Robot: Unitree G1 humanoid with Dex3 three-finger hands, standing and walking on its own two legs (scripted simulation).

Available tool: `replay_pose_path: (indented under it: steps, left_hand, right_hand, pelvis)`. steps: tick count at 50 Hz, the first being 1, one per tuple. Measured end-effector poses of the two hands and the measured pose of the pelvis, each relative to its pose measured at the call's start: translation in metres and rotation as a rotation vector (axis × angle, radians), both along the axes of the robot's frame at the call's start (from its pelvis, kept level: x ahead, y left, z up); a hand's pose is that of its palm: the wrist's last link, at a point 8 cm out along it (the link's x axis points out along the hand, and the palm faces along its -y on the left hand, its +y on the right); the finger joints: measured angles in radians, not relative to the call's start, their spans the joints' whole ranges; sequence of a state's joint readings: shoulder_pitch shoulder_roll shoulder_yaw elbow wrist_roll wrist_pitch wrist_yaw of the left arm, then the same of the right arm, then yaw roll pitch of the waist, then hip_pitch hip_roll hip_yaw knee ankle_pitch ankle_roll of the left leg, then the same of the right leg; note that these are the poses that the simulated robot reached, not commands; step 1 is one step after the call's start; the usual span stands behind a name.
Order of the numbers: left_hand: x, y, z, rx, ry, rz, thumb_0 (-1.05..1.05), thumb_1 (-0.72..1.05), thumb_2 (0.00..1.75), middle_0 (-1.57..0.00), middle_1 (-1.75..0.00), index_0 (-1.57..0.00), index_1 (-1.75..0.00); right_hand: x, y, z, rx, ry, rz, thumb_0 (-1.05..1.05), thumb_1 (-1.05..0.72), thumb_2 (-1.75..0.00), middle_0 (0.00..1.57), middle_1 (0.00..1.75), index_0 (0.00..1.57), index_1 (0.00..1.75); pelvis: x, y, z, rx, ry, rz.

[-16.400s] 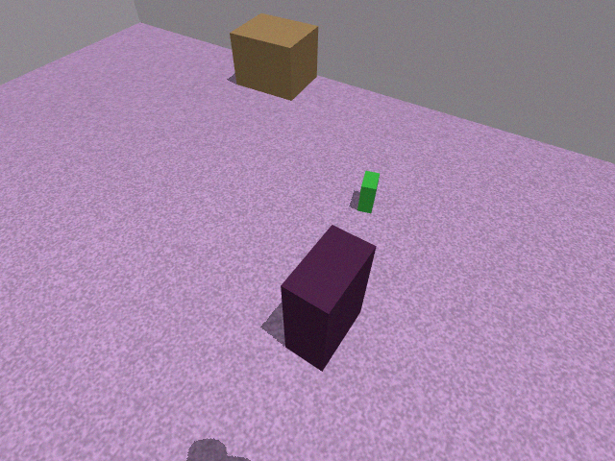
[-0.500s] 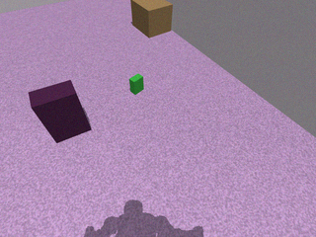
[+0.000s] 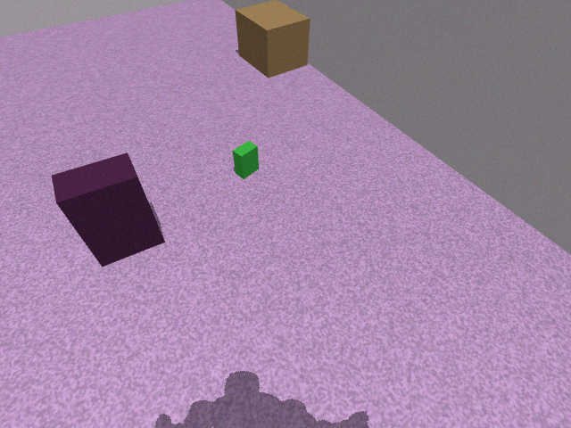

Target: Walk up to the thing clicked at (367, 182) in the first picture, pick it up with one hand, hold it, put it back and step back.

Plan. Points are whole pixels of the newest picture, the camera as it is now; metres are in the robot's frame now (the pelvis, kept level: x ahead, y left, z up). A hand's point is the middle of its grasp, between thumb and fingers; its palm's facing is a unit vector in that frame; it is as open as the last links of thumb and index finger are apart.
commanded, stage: stand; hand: left
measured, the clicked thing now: (246, 160) +1.43 +0.19 -0.71
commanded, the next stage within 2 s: walk up in 1.40 s
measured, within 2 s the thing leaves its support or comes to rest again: neither
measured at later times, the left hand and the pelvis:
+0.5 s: hand out of the picture +0.07 +0.26 -0.16, palm faces -0.03 -0.94 -0.35, open 7.4 cm; pelvis +0.00 +0.00 +0.00, yaw +0 degrees
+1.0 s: hand out of the picture +0.07 +0.26 -0.16, palm faces -0.04 -0.94 -0.35, open 7.4 cm; pelvis +0.00 +0.00 +0.00, yaw +0 degrees
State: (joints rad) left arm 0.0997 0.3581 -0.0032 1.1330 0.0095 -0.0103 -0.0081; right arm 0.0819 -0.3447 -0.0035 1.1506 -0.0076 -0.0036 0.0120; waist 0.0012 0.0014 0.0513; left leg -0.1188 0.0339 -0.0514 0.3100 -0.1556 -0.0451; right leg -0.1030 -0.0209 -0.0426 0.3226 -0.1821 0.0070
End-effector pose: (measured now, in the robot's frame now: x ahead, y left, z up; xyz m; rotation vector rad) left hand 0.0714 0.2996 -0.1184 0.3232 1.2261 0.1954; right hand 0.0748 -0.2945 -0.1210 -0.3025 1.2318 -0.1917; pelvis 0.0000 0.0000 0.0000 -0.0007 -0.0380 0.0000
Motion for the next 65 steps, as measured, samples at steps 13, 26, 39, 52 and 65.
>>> replay_pose_path:
  steps: [13,26,39,52,65]
  left_hand:
    - [-0.007,0.0,-0.001,0.001,0.014,0.003,0.0,0.9,0.9,-0.2,-0.3,-0.21,-0.3]
    - [-0.005,0.001,0.0,0.003,0.012,0.002,0.0,0.9,0.9,-0.2,-0.3,-0.21,-0.3]
    - [-0.003,0.001,0.0,0.004,0.012,-0.002,0.0,0.9,0.9,-0.2,-0.3,-0.21,-0.3]
    - [0.0,0.0,0.0,0.003,0.018,-0.007,0.0,0.9,0.9,-0.2,-0.3,-0.21,-0.3]
    - [0.006,0.0,0.0,0.005,0.008,-0.013,0.0,0.9,0.9,-0.2,-0.3,-0.21,-0.3]
  right_hand:
    - [-0.011,-0.001,-0.002,-0.001,0.025,-0.005,0.01,-0.91,-0.9,0.21,0.3,0.21,0.3]
    - [-0.012,-0.001,-0.002,-0.002,0.021,-0.003,0.01,-0.91,-0.9,0.21,0.3,0.21,0.3]
    - [-0.01,-0.002,-0.001,-0.006,0.017,-0.002,0.01,-0.91,-0.9,0.21,0.3,0.21,0.3]
    - [-0.009,-0.003,-0.001,-0.006,0.024,-0.004,0.01,-0.91,-0.9,0.21,0.3,0.21,0.3]
    - [-0.005,-0.002,-0.001,-0.003,0.015,-0.007,0.01,-0.91,-0.9,0.21,0.3,0.21,0.3]
  pelvis:
    - [-0.001,-0.001,0.0,-0.001,-0.002,0.0]
    - [0.0,0.0,0.0,0.0,-0.003,-0.003]
    - [0.001,0.0,0.0,0.001,-0.002,-0.006]
    - [0.004,-0.001,0.0,0.0,0.001,-0.008]
    - [0.007,-0.001,0.0,0.0,0.0,-0.01]
